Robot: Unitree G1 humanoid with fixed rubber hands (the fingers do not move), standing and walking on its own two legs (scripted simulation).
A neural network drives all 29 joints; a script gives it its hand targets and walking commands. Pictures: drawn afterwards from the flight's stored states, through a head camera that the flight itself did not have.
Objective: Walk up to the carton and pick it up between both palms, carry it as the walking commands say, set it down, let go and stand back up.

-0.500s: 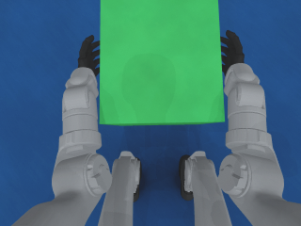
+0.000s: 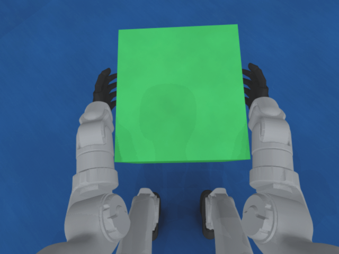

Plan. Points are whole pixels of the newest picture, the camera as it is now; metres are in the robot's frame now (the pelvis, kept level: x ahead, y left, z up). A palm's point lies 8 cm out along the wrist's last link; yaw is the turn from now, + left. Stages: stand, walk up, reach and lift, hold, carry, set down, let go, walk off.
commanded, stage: reach and lift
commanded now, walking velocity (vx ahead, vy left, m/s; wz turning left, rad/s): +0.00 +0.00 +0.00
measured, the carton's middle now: (178, 105) +0.46 +0.01 -0.12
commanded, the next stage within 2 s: none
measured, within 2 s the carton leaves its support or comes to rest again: neither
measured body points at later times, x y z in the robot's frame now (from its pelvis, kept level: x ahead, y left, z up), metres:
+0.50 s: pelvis +0.01 +0.00 +0.06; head +0.21 +0.00 +0.47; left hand +0.43 +0.19 +0.02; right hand +0.45 -0.16 +0.02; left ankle +0.07 +0.13 -0.60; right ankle +0.09 -0.12 -0.60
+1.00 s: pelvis +0.03 +0.00 +0.11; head +0.17 +0.00 +0.54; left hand +0.41 +0.18 +0.08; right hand +0.42 -0.16 +0.08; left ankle +0.07 +0.13 -0.60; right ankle +0.09 -0.12 -0.60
